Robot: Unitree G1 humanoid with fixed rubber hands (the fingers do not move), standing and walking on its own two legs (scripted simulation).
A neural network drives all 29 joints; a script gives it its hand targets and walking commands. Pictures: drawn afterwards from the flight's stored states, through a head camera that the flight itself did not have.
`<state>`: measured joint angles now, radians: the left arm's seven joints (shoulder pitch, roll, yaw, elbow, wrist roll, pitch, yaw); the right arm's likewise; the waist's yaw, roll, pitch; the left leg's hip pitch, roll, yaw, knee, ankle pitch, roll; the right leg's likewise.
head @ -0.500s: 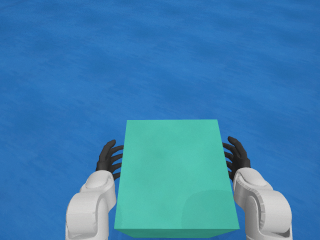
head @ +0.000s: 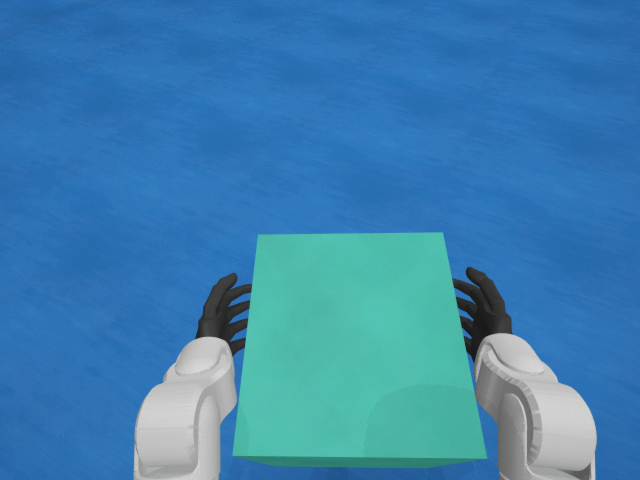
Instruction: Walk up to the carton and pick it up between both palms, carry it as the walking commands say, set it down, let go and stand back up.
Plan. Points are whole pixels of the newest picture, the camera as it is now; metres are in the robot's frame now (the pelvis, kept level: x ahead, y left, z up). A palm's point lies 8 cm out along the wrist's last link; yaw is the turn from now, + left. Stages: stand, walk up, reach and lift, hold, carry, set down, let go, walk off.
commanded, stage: carry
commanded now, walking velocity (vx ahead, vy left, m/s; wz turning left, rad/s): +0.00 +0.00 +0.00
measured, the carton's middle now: (349, 362) +0.25 -0.01 +0.03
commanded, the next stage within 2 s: none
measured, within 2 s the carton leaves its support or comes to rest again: neither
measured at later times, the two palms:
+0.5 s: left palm (129, 363) +0.21 +0.22 +0.10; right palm (424, 368) +0.20 -0.07 +0.12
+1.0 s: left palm (97, 310) +0.28 +0.28 +0.09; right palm (352, 317) +0.27 -0.01 +0.10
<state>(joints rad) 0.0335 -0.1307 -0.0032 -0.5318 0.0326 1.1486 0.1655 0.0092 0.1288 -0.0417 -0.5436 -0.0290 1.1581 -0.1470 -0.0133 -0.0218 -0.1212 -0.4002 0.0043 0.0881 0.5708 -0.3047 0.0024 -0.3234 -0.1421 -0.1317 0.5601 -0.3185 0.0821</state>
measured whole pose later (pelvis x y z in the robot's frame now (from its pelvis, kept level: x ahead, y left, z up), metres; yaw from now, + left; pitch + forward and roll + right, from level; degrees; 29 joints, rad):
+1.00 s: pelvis +0.04 +0.15 +0.02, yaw -1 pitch +6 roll -1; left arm 0.06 -0.13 0.01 -0.53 0.02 1.19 0.17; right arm 0.07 0.13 -0.03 -0.51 -0.02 1.15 -0.15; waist -0.03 -0.01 -0.12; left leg -0.19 0.05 0.19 0.36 -0.28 0.03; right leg -0.49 -0.12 -0.09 0.90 -0.36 0.03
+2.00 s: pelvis +0.88 +0.22 -0.02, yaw +4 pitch +2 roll -3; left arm 0.05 -0.13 -0.01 -0.58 0.03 1.18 0.16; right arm 0.06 0.13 -0.02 -0.58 -0.02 1.15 -0.15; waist -0.01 0.04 -0.08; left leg 0.17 0.12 0.17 0.45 -0.49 -0.03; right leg -0.50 -0.04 -0.22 0.53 -0.15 -0.03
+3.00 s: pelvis +1.47 +0.30 +0.01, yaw +4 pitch +4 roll +0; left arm 0.00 -0.13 0.01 -0.54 0.05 1.19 0.16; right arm -0.04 0.13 -0.05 -0.52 -0.03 1.19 -0.14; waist -0.01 0.00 -0.10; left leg -0.15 0.03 0.11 0.44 -0.35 0.00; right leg -0.32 0.00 -0.17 0.47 -0.21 -0.06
